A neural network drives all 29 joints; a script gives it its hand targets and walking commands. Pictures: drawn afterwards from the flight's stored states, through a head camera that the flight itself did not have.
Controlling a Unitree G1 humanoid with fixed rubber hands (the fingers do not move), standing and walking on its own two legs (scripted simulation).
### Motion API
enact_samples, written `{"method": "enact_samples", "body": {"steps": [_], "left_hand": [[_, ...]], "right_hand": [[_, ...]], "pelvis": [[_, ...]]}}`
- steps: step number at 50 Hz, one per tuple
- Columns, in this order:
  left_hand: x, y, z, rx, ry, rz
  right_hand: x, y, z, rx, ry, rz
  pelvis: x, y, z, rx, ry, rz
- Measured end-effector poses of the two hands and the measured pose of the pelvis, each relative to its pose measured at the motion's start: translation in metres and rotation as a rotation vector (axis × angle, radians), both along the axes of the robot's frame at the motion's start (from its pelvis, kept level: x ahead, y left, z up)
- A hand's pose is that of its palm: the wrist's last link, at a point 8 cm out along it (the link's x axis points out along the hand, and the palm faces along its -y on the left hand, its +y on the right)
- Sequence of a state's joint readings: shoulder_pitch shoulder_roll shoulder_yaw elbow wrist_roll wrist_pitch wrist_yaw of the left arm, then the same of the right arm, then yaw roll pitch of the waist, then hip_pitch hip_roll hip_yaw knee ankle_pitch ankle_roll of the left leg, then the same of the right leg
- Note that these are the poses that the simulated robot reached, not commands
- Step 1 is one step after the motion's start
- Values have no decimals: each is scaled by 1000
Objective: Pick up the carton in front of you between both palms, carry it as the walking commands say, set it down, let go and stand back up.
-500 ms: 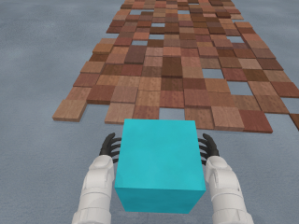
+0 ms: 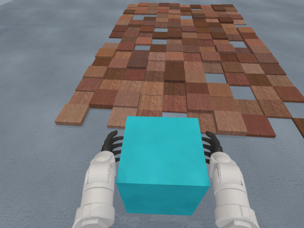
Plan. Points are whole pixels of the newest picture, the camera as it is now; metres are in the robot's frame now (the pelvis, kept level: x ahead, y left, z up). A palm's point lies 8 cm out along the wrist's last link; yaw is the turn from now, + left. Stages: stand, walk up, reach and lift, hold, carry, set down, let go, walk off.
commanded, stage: reach and lift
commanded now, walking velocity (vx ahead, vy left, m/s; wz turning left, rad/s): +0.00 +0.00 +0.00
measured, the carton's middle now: (160, 167) +0.31 +0.00 -0.05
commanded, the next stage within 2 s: hold in 0.58 s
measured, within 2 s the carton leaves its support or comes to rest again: neither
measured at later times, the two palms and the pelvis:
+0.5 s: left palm (107, 153) +0.30 +0.15 +0.04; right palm (216, 154) +0.30 -0.15 +0.04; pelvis +0.02 +0.00 +0.01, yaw +0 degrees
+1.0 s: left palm (105, 153) +0.29 +0.15 +0.06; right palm (219, 154) +0.29 -0.15 +0.05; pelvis +0.00 +0.00 +0.00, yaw +0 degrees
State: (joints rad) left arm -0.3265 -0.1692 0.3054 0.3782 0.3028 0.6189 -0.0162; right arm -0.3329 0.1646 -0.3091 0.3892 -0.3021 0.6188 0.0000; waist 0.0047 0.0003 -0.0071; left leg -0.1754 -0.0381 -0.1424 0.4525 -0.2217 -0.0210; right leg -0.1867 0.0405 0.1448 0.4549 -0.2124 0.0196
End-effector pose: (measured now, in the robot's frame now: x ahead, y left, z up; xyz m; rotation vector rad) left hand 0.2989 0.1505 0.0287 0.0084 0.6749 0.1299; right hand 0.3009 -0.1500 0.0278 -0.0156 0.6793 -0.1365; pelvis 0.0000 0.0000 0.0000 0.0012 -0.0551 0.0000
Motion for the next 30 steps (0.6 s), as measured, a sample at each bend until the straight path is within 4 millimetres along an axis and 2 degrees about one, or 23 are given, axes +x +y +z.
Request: {"method": "enact_samples", "body": {"steps": [17, 30], "left_hand": [[4, 1, 7, 23, 7, -17], [2, 1, 14, 23, 0, -18]], "right_hand": [[4, 1, 7, -22, 7, 14], [1, 1, 13, -21, 0, 13]], "pelvis": [[16, 0, 5, -2, -12, 1], [15, 1, 6, -2, -32, 0]]}}
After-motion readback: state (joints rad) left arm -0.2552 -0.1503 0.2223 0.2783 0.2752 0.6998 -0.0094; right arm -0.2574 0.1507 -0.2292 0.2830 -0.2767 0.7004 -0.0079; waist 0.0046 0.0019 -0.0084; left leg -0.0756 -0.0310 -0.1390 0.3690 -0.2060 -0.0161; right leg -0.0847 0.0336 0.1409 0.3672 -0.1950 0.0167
